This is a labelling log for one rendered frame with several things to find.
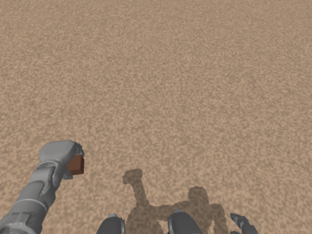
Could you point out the small box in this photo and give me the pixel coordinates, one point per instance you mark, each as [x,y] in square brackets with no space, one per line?
[76,165]

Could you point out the left robot hand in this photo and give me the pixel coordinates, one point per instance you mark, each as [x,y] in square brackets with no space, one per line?
[62,151]

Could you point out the left robot arm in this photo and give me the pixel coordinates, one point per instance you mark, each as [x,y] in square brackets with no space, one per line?
[29,210]

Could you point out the right robot hand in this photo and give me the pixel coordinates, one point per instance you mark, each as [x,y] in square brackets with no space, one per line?
[243,223]

